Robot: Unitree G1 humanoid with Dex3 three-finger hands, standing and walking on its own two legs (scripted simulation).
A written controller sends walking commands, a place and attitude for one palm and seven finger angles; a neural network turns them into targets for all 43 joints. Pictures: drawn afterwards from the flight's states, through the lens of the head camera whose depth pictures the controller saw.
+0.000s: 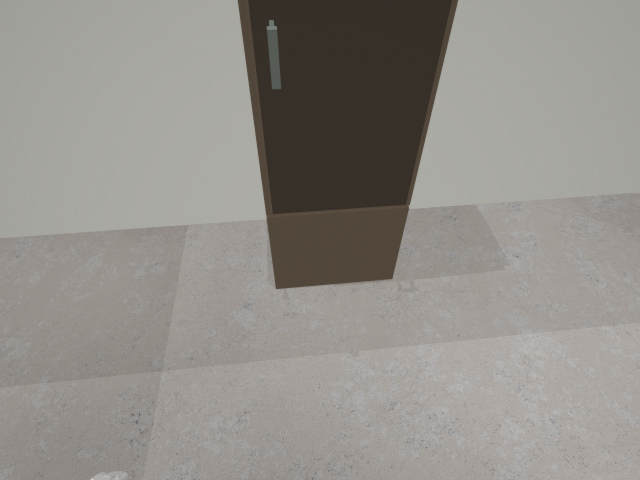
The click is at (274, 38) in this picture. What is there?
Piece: cupboard door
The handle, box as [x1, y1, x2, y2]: [267, 20, 280, 88]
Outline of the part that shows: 269,20 269,25 267,26 267,36 272,88 280,88 276,26 273,25 273,20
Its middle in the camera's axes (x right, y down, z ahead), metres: -0.10 -0.39 +0.82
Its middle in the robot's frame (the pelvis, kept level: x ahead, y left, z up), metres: +0.89 +0.15 +0.14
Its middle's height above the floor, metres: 0.91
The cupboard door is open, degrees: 0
